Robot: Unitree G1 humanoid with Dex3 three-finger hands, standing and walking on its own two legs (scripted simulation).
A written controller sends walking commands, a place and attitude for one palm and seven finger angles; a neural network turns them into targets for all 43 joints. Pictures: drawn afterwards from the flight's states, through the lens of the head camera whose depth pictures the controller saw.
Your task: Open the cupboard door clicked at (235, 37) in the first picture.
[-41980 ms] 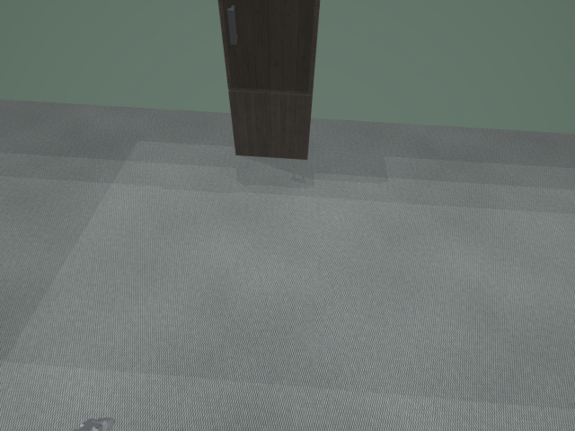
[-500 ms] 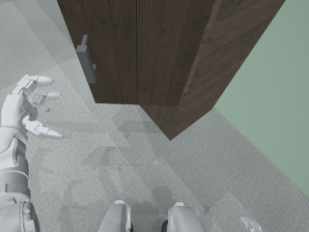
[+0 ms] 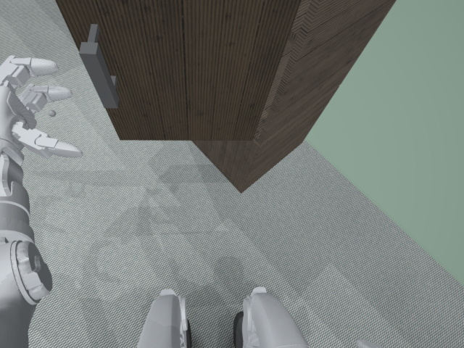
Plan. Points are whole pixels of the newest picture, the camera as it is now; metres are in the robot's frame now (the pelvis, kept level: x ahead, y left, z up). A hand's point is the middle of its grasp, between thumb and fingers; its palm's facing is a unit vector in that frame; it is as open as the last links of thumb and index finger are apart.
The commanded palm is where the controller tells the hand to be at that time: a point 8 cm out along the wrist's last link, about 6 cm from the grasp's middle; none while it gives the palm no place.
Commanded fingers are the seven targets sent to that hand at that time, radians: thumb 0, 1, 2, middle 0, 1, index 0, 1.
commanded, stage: move the hooked fingers beside the handle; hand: left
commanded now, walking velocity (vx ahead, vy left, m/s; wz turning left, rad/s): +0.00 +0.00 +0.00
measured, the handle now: (103, 68) +0.58 +0.21 +0.05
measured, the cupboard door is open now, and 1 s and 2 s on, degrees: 52 52 51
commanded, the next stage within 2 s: slide the fingers in behind the handle in 1.16 s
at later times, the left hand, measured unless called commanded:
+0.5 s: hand (66, 79) +0.54 +0.26 +0.05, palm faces +0.02 -1.00 -0.02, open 13.9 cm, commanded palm +0.53 +0.29 +0.05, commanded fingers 0.00 -0.50 0.30 -0.30 -1.20 -0.30 -1.20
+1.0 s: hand (58, 88) +0.53 +0.27 +0.05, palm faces +0.03 -1.00 -0.01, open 13.9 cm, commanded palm +0.52 +0.29 +0.05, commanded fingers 0.00 -0.50 0.30 -0.30 -1.20 -0.30 -1.20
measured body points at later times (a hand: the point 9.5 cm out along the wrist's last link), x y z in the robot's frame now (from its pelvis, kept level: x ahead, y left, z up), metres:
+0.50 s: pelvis +0.00 +0.01 -0.01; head +0.19 +0.04 +0.39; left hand +0.54 +0.31 +0.06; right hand -0.02 -0.27 -0.10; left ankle +0.03 +0.09 -0.63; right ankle +0.02 -0.12 -0.63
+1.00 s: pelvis +0.01 +0.01 +0.00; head +0.18 +0.05 +0.41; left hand +0.52 +0.32 +0.06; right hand +0.03 -0.27 -0.10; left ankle +0.03 +0.09 -0.63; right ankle +0.02 -0.12 -0.63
